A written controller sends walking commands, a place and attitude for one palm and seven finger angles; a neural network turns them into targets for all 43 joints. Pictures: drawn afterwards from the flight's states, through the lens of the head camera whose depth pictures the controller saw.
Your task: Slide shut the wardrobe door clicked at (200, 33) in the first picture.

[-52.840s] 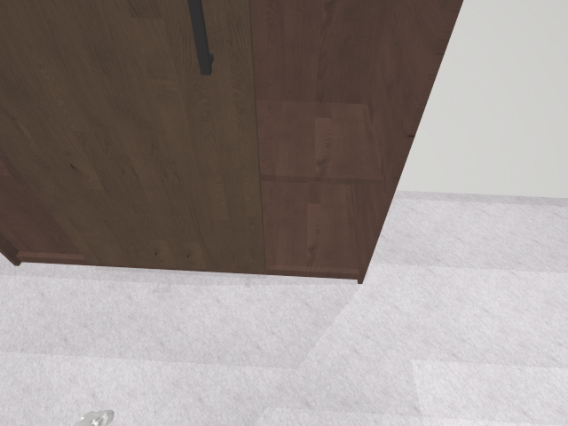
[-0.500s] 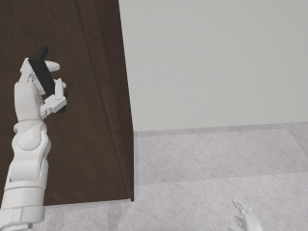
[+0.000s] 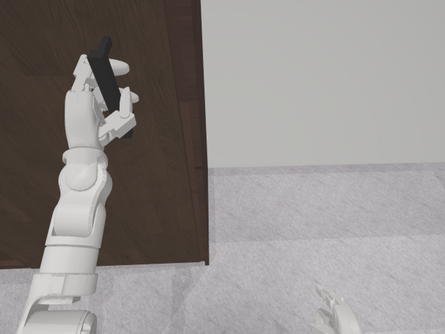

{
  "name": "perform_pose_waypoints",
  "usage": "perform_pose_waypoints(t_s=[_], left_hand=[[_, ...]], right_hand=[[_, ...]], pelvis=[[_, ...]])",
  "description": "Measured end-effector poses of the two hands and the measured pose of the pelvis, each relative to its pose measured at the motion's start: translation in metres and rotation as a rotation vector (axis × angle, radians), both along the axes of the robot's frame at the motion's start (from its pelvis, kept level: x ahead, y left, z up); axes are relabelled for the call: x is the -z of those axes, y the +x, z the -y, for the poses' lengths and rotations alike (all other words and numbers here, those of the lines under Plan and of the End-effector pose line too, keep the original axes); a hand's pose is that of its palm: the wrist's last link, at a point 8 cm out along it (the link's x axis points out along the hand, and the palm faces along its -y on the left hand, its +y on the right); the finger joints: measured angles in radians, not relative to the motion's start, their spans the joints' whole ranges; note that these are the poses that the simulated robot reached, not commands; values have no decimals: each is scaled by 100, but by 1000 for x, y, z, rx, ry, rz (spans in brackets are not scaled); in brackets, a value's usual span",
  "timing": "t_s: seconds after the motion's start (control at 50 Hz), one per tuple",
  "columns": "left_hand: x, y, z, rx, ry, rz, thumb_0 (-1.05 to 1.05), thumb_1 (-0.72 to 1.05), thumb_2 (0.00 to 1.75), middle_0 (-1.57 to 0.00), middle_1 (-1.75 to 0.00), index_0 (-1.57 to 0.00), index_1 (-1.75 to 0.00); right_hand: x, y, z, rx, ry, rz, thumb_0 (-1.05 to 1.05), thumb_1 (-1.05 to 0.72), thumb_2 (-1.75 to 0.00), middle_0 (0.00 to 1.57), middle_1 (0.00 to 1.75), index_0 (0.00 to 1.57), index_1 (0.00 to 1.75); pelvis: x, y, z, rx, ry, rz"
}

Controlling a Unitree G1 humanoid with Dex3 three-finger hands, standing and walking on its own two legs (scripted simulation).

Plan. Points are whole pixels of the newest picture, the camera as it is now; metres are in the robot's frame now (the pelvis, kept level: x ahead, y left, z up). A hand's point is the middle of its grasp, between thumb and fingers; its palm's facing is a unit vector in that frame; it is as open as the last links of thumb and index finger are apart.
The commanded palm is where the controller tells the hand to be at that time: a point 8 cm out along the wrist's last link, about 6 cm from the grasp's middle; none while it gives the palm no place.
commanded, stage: stop walking and hold the door there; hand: left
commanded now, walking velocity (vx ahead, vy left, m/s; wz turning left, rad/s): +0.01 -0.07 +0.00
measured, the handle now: (116, 91) +0.42 +0.21 +0.20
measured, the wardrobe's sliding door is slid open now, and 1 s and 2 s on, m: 0.02 0.01 0.02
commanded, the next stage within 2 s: loosen the grip on the handle in 1.00 s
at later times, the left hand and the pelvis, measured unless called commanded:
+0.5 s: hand (129, 115) +0.38 +0.18 +0.20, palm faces +0.26 -0.96 -0.13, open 6.1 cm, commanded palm +0.35 +0.22 +0.19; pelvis +0.02 -0.01 +0.00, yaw -2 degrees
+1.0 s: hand (128, 114) +0.38 +0.18 +0.19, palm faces +0.35 -0.91 -0.21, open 6.1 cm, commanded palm +0.34 +0.23 +0.19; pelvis +0.03 -0.05 +0.00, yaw -2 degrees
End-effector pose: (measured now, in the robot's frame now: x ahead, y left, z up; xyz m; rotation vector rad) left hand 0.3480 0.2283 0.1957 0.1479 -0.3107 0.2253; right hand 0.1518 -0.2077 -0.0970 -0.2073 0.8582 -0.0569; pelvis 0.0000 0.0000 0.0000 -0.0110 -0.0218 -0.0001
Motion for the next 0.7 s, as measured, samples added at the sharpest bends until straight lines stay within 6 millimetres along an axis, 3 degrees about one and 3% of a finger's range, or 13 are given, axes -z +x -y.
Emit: perform_pose_waypoints(t_s=[0.14, 0.3, 0.46, 0.7], left_hand=[[-1, 0, -2, 4, 34, -7, -2, 74, 78, -46, -140, -25, -137], [2, 1, 0, 24, -22, 25, 0, 75, 83, -45, -140, -26, -137], [0, 0, 1, -7, 4, 7, -1, 75, 82, -45, -140, -25, -137], [-1, -1, 3, -94, 64, -4, -4, 71, 83, -46, -140, -25, -136]], right_hand=[[6, 12, -4, -38, 23, 30, 1, -90, -90, 20, 30, 21, 30], [-8, 18, 7, 30, -46, 69, 1, -90, -90, 20, 30, 20, 30], [-18, 25, 12, 3, -28, 87, 1, -90, -90, 20, 30, 20, 30], [-14, 33, 59, 76, -35, 92, 1, -90, -90, 20, 30, 21, 30]], pelvis=[[6, -6, -2, 0, -1, -7], [4, 5, -11, 24, 19, -2], [-2, 13, 4, 28, 15, 6], [0, 27, 36, 28, 6, -28]])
